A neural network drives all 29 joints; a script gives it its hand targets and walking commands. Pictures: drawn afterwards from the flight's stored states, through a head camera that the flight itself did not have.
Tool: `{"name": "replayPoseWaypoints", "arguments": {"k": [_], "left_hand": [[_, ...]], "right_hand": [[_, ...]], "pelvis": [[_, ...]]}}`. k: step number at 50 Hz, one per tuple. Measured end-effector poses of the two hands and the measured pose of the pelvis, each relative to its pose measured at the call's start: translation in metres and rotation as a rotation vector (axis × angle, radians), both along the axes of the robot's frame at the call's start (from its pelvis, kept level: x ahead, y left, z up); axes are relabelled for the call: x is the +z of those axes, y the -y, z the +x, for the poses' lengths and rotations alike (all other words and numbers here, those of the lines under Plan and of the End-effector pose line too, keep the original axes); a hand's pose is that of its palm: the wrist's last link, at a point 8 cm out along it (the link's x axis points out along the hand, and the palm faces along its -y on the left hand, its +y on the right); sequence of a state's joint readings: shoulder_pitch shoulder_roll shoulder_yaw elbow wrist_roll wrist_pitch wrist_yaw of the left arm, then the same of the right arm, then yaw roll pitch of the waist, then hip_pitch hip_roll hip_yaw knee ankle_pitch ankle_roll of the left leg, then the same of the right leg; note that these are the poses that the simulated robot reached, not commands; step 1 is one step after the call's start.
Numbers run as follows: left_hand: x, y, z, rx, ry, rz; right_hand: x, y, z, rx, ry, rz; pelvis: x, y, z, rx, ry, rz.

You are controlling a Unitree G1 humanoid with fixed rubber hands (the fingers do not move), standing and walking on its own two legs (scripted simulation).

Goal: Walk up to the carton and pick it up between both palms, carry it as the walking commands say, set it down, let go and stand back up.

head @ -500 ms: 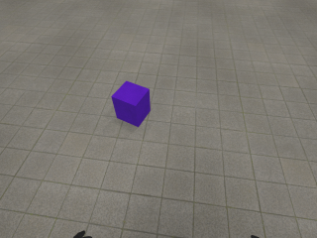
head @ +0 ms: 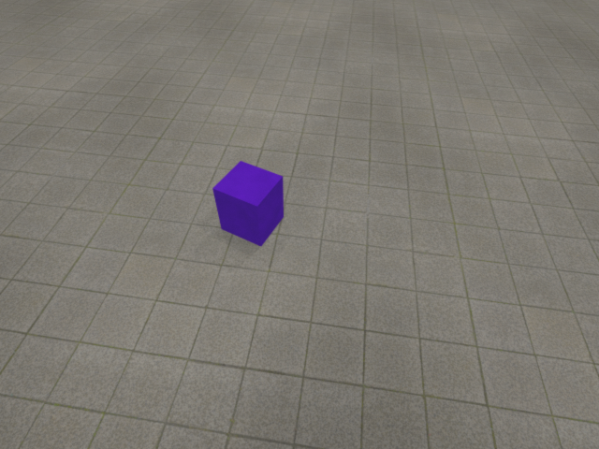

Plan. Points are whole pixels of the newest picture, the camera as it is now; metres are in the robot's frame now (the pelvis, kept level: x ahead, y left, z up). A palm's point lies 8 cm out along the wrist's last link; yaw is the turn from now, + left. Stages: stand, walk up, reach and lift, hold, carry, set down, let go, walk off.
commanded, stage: walk up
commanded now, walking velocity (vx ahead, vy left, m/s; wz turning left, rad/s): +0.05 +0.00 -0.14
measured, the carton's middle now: (250, 203) +1.17 +0.20 -0.65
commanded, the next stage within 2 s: none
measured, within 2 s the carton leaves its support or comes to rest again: neither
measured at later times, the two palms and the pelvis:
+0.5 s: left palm out of the picture +0.06 +0.23 -0.12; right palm out of the picture +0.09 -0.27 -0.12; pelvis +0.00 -0.02 +0.00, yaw -2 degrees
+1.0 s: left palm out of the picture +0.07 +0.21 -0.12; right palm out of the picture +0.04 -0.28 -0.14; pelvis +0.01 -0.03 +0.00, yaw -1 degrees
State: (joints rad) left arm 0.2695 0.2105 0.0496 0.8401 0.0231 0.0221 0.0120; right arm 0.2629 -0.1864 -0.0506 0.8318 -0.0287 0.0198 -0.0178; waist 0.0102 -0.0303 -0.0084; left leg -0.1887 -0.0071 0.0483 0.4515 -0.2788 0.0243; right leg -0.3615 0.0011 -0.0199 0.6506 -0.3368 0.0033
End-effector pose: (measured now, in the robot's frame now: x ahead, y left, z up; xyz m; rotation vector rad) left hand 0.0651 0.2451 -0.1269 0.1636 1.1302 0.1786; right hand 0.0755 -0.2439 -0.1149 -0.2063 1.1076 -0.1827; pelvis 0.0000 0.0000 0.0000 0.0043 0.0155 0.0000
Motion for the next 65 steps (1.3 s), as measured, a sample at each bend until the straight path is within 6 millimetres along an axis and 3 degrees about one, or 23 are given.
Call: {"name": "replayPoseWaypoints", "arguments": {"k": [6,11,14,22,27,30,33,39,44,48,56,61,65], "left_hand": [[0.002,0.012,0.013,-0.05,-0.001,-0.019],[0.003,0.031,0.03,-0.097,0.026,0.006],[0.005,0.037,0.031,-0.091,0.034,0.026],[0.015,0.023,-0.001,-0.028,-0.031,0.059],[0.008,0.014,-0.005,-0.02,-0.045,0.042],[-0.003,0.004,-0.002,-0.013,-0.034,0.027],[-0.005,0.0,0.003,-0.01,-0.016,0.011],[0.001,0.01,0.017,-0.05,-0.005,-0.012],[0.003,0.027,0.026,-0.081,0.013,0.002],[0.003,0.037,0.018,-0.068,0.01,0.024],[0.014,0.025,-0.012,-0.009,-0.06,0.055],[0.009,0.015,-0.008,-0.001,-0.058,0.046],[-0.003,0.001,0.001,0.008,-0.031,0.033]], "right_hand": [[0.001,0.012,-0.022,-0.061,-0.018,-0.019],[-0.015,0.029,-0.04,-0.104,-0.054,-0.002],[-0.023,0.034,-0.045,-0.1,-0.084,0.023],[-0.007,0.037,-0.001,-0.023,-0.021,0.024],[0.0,0.022,0.025,-0.003,0.046,0.018],[-0.001,0.01,0.03,0.008,0.065,0.006],[0.001,0.003,0.021,0.013,0.046,-0.002],[0.003,0.009,-0.009,-0.049,-0.001,-0.013],[-0.012,0.023,-0.031,-0.084,-0.048,0.004],[-0.024,0.033,-0.038,-0.081,-0.088,0.029],[-0.007,0.037,0.005,-0.013,-0.022,0.028],[-0.001,0.022,0.033,0.008,0.039,0.025],[-0.002,0.006,0.04,0.029,0.06,0.011]], "pelvis": [[0.003,0.004,0.002,-0.038,0.009,0.005],[-0.005,0.017,0.004,-0.059,0.012,0.023],[-0.006,0.025,0.005,-0.04,0.013,0.012],[0.004,0.028,0.004,-0.035,-0.004,0.022],[0.002,0.018,0.003,-0.036,-0.005,0.007],[-0.005,0.008,0.003,-0.019,-0.005,-0.016],[-0.004,0.003,0.001,-0.009,-0.001,-0.005],[0.003,0.004,0.002,-0.034,0.01,-0.001],[-0.002,0.015,0.003,-0.042,0.013,0.019],[-0.006,0.026,0.006,-0.03,0.018,0.015],[0.005,0.029,0.009,-0.028,-0.001,0.024],[0.003,0.02,0.009,-0.024,-0.007,0.01],[-0.005,0.008,0.008,0.003,-0.008,-0.009]]}}
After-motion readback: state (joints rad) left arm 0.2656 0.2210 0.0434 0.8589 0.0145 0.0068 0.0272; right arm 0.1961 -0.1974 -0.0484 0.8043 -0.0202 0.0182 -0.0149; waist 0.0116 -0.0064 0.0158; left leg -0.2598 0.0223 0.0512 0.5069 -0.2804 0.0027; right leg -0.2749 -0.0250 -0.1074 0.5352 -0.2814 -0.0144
